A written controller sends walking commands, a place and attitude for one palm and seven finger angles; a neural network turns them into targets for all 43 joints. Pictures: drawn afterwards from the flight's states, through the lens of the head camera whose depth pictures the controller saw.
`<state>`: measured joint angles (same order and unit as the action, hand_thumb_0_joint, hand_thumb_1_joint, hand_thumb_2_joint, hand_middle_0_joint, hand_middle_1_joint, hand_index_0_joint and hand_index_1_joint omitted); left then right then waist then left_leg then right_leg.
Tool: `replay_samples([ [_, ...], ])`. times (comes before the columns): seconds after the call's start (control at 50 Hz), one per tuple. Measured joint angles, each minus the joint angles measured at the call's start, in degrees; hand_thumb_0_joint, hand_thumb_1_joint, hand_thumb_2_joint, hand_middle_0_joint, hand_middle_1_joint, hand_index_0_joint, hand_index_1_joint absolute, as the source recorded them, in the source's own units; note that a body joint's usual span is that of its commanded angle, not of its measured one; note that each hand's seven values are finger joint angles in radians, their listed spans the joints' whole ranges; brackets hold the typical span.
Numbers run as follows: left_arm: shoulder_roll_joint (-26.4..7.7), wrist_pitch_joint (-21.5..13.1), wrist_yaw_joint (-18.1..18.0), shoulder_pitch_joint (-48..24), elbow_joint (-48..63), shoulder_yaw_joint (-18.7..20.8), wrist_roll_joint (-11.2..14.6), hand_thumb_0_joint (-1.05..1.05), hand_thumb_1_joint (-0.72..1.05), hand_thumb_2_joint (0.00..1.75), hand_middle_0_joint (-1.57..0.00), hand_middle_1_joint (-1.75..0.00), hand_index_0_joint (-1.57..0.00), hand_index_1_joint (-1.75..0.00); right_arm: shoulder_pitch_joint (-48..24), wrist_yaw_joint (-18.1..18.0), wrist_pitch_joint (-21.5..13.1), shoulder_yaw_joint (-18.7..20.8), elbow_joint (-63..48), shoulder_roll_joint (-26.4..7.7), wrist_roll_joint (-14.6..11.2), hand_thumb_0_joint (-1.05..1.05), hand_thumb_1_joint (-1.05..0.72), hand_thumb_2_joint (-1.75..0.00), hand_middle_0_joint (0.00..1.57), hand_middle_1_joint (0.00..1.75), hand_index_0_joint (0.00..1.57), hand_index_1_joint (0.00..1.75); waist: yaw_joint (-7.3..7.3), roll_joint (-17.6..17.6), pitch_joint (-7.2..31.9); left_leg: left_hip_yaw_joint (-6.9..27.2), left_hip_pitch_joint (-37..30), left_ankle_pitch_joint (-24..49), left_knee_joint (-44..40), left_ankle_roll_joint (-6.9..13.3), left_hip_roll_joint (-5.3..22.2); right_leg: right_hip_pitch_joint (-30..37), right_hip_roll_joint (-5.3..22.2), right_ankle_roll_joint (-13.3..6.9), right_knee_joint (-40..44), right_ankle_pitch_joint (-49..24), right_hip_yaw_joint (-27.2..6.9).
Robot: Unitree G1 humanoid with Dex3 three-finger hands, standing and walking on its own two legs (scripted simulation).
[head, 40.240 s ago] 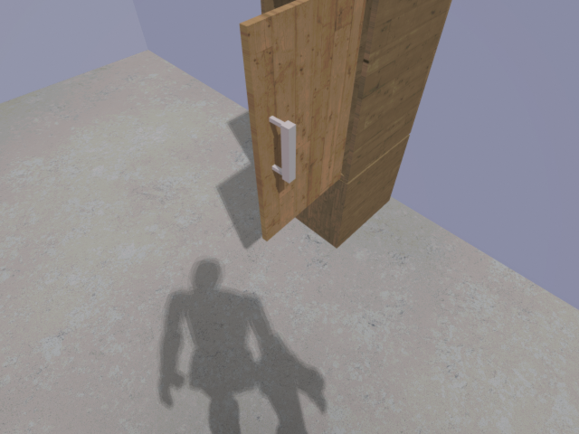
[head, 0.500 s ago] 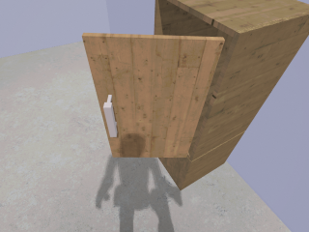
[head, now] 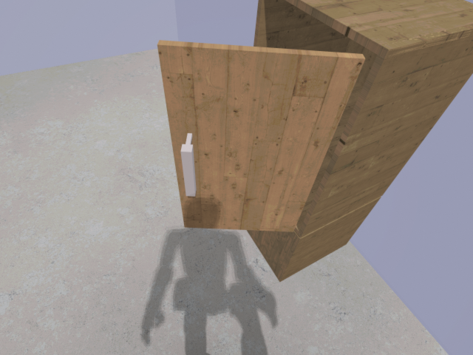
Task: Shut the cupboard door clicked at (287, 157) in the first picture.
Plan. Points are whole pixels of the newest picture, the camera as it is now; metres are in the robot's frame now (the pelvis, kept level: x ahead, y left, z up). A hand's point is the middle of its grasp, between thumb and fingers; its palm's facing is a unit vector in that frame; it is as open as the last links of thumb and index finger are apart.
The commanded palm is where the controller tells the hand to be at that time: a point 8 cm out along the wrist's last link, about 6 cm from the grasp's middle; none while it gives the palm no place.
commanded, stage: shuffle to correct the standing spot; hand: left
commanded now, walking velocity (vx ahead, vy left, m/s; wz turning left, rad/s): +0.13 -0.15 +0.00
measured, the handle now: (190, 165) +0.51 +0.14 -0.02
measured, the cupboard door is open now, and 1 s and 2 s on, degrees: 60 60 60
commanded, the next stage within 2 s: come to a stop and stand still in 0.68 s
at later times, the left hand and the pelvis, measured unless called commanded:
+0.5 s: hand out of the picture +0.01 +0.13 -0.17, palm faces +0.08 -0.98 -0.18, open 7.4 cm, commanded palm none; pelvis +0.00 -0.04 +0.00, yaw +1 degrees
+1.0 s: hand out of the picture +0.13 +0.09 -0.17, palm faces +0.06 -0.97 -0.22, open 7.3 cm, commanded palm none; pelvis +0.07 -0.09 -0.01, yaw +4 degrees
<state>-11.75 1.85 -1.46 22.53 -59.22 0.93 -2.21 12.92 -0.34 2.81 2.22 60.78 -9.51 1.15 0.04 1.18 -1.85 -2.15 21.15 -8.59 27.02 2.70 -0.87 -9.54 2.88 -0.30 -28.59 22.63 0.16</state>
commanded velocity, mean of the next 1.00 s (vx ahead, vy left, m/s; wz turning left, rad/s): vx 0.07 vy -0.07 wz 0.06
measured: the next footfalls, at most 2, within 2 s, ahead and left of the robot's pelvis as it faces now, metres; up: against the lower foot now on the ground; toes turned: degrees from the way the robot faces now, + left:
right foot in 0.42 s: +0.05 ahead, -0.16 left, +0.00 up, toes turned -4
left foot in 0.64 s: +0.07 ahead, +0.08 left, +0.00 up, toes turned +8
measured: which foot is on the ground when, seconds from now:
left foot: down 0.00-0.42, up 0.44-0.62, down 0.64-0.92, up 0.94-1.00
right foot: down 0.00-0.18, up 0.20-0.40, down 0.42-0.64, up 0.66-0.88, down 0.90-1.00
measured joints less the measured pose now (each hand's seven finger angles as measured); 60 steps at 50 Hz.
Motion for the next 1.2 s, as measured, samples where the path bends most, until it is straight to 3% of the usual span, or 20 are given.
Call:
replay_samples([
  [0.08,0.94,0.29,0.41,2.66,-0.87,0.61,0.19,0.01,0.91,0.9,-0.2,-0.3,-0.19,-0.3,0.29,-0.61,0.62,0.54,0.81,0.55,0.0,0.01,-0.9,-0.9,0.2,0.29,0.2,0.3,0.52,-0.17,0.3,0.31,1.23,-5.44,1.55,-1.55,0.2,0.08,-0.4,0.05,1.78,-1.97,0.0],
  [0.14,2.0,0.58,0.29,4.83,-2.3,0.94,0.49,0.01,0.91,0.9,-0.2,-0.3,-0.19,-0.3,0.82,-0.87,0.16,0.94,0.52,0.76,-0.09,0.01,-0.9,-0.9,0.2,0.29,0.2,0.3,0.7,0.0,0.31,-0.76,2.44,-9.98,8.38,-2.49,0.96,-0.08,-0.55,0.54,1.32,-5.01,-0.11],
  [0.24,3.43,1.75,0.97,4.21,-3.91,0.73,0.16,0.01,0.91,0.9,-0.2,-0.3,-0.19,-0.3,2.52,-1.2,-2.76,0.83,-0.32,1.61,0.37,0.0,-0.9,-0.9,0.2,0.29,0.2,0.3,0.29,0.83,-0.64,-2.85,0.33,-2.17,7.28,0.45,1.68,-6.84,-0.77,-0.61,-15.41,2.4,-0.2],
  [0.3,3.65,1.42,1.47,1.48,-2.73,1.15,-0.06,0.01,0.91,0.9,-0.2,-0.3,-0.2,-0.3,3.34,-1.26,-3.12,0.5,0.26,2.18,0.49,0.0,-0.9,-0.9,0.2,0.29,0.2,0.3,0.32,1.15,-0.37,-3.59,-0.75,-1.34,3.84,0.48,1.6,-12.13,-0.17,-0.83,-23.09,1.02,0.93],
  [0.34,3.93,0.87,1.63,-0.35,-1.24,1.42,0.09,0.01,0.91,0.9,-0.2,-0.3,-0.2,-0.3,3.89,-1.25,-2.9,0.51,0.83,2.11,0.62,0.0,-0.9,-0.9,0.2,0.29,0.2,0.3,0.14,0.29,0.14,-3.06,-1.25,0.2,1.51,0.04,1.83,-12.29,0.05,-0.81,-20.53,0.88,2.23],
  [0.4,4.02,-0.33,1.61,-1.74,1.46,1.77,0.26,0.01,0.91,0.9,-0.2,-0.3,-0.2,-0.3,4.69,-1.23,-1.81,0.98,1.38,1.93,0.77,0.0,-0.9,-0.9,0.2,0.29,0.2,0.3,-0.06,-0.8,1.44,-1.87,-0.48,-1.37,1.98,-0.83,2.25,-7.29,-0.53,-1.24,-8.03,0.04,4.0],
  [0.42,3.63,-0.9,1.37,-1.68,2.58,1.92,0.08,0.01,0.91,0.9,-0.2,-0.3,-0.2,-0.3,4.96,-1.19,-1.3,1.14,1.2,2.18,0.61,0.0,-0.9,-0.9,0.2,0.29,0.2,0.3,0.18,0.17,2.18,-1.92,1.39,-6.19,5.05,-1.31,1.66,-5.92,-0.24,-2.2,-2.9,1.09,3.04],
  [0.46,4.18,-1.09,0.55,-2.74,2.84,2.13,0.06,0.01,0.91,0.9,-0.2,-0.3,-0.2,-0.3,4.27,-0.98,-0.11,1.76,0.96,1.67,0.4,0.01,-0.9,-0.9,0.2,0.29,0.2,0.3,0.42,-0.72,2.04,-0.65,6.09,-12.64,17.3,-1.81,2.01,-6.41,-0.78,-2.04,-2.08,-5.64,3.85],
  [0.52,4.84,-1.29,-0.29,-3.25,1.64,1.91,0.0,0.0,0.91,0.9,-0.2,-0.3,-0.2,-0.3,4.02,-0.37,0.09,2.38,-0.22,1.04,0.42,0.01,-0.9,-0.9,0.2,0.29,0.2,0.3,-1.02,-1.4,2.67,-0.87,9.31,-13.48,31.06,-1.75,2.53,-4.64,-1.08,-1.23,-0.07,-7.63,5.49],
  [0.56,4.55,-1.49,-0.56,-3.61,1.12,1.71,-0.36,0.01,0.91,0.9,-0.2,-0.3,-0.2,-0.3,4.24,-0.08,-0.62,2.39,-1.31,1.35,0.3,0.01,-0.91,-0.9,0.2,0.29,0.2,0.3,-1.48,-0.35,2.76,-2.29,7.16,-14.38,28.86,-1.71,2.91,-3.65,-0.64,-0.99,0.66,-7.5,5.82],
  [0.62,3.36,-1.12,-0.18,-3.77,0.9,1.59,-0.26,0.02,0.93,0.9,-0.2,-0.3,-0.2,-0.3,4.85,-0.11,-2.25,1.77,-2.77,1.83,0.36,0.0,-0.91,-0.9,0.2,0.29,0.2,0.3,-1.36,0.89,2.44,-4.02,-0.25,-12.56,14.32,-1.84,3.16,-4.07,-0.25,-0.88,-2.11,-5.34,5.88],
  [0.64,3.31,-0.94,0.18,-3.47,1.29,1.48,0.01,0.02,0.93,0.9,-0.2,-0.3,-0.2,-0.3,5.46,-0.21,-3.02,1.43,-3.51,1.43,0.47,0.0,-0.91,-0.9,0.2,0.29,0.2,0.3,-1.27,-0.09,2.59,-3.08,-2.9,-13.35,8.47,-1.41,3.72,-5.32,-0.91,-0.96,-4.71,-3.57,6.31],
  [0.7,1.68,0.36,1.51,-4.52,1.75,1.96,-0.04,0.02,0.93,0.9,-0.2,-0.3,-0.2,-0.3,5.16,-0.9,-3.86,0.84,-3.1,2.52,1.02,0.0,-0.91,-0.9,0.2,0.29,0.2,0.3,-1.69,1.84,1.29,-3.46,-2.22,-9.63,8.91,-1.16,2.89,-11.76,-0.11,-0.69,-18.48,2.71,3.98],
  [0.76,0.63,0.74,2.26,-6.63,1.99,2.52,-0.13,0.02,0.93,0.9,-0.2,-0.3,-0.2,-0.3,6.06,-1.23,-4.41,0.19,-1.95,3.25,1.08,0.0,-0.91,-0.9,0.2,0.29,0.2,0.3,-1.69,2.53,0.3,-3.69,-4.45,-7.73,4.8,-1.97,2.47,-17.52,0.54,-0.09,-27.8,-0.68,1.88],
  [0.82,0.72,0.14,2.68,-8.55,3.08,2.62,0.33,0.02,0.92,0.9,-0.2,-0.3,-0.19,-0.3,6.86,-1.35,-4.42,-0.02,-0.59,2.89,1.13,0.0,-0.9,-0.9,0.2,0.29,0.2,0.3,-1.74,0.84,-0.56,-2.79,-6.88,-5.82,0.3,-2.95,3.35,-17.87,1.54,0.56,-21.78,-2.84,2.21],
  [0.9,0.67,-1.95,2.3,-9.58,4.63,2.1,0.77,0.01,0.92,0.9,-0.2,-0.3,-0.19,-0.3,7.66,-1.11,-3.42,0.06,0.49,2.15,0.74,0.0,-0.9,-0.9,0.2,0.29,0.2,0.3,-1.97,-0.21,-1.19,-1.64,-7.12,-8.29,3.06,-4.74,4.44,-11.12,2.19,0.82,-4.01,-10.77,2.8],
  [0.96,2.14,-2.8,1.08,-10.82,3.28,1.43,0.8,0.01,0.91,0.9,-0.2,-0.3,-0.19,-0.3,6.06,-1.13,-1.81,0.39,1.36,0.7,0.06,0.0,-0.9,-0.9,0.2,0.29,0.2,0.3,-1.78,-2.05,-1.93,-0.03,-5.26,-15.75,9.94,-4.19,4.98,-10.36,1.0,1.0,-5.42,-7.74,3.52],
  [1.02,3.1,-2.63,-0.2,-11.98,2.85,1.41,0.72,0.0,0.93,0.9,-0.2,-0.3,-0.2,-0.3,3.39,-1.42,-1.05,0.81,1.04,-0.08,-0.52,0.01,-0.91,-0.9,0.2,0.29,0.2,0.3,-1.83,-2.25,-2.94,-0.05,-3.61,-18.87,14.18,-4.21,3.53,-9.36,0.68,0.71,-5.12,-7.51,4.05],
  [1.14,2.68,-0.89,-0.71,-14.03,3.92,1.66,0.47,0.0,0.93,0.9,-0.2,-0.3,-0.2,-0.3,-1.33,-1.16,-0.62,1.54,-2.17,-0.95,-0.7,0.0,-0.91,-0.9,0.2,0.29,0.2,0.3,-0.64,-0.35,-4.9,-2.71,-3.99,-13.45,9.61,-4.56,0.11,-9.1,1.57,1.23,-5.98,-7.42,3.99],
  [1.2,1.64,0.53,-0.64,-14.02,4.22,2.15,0.71,0.0,0.92,0.9,-0.2,-0.3,-0.2,-0.3,-3.01,-0.76,-0.86,1.57,-3.83,-0.58,-0.29,0.0,-0.91,-0.9,0.2,0.29,0.2,0.3,0.03,1.62,-5.17,-4.19,-5.0,-7.51,6.93,-0.21,-0.8,-10.16,2.19,1.72,-8.62,-5.15,2.86],
])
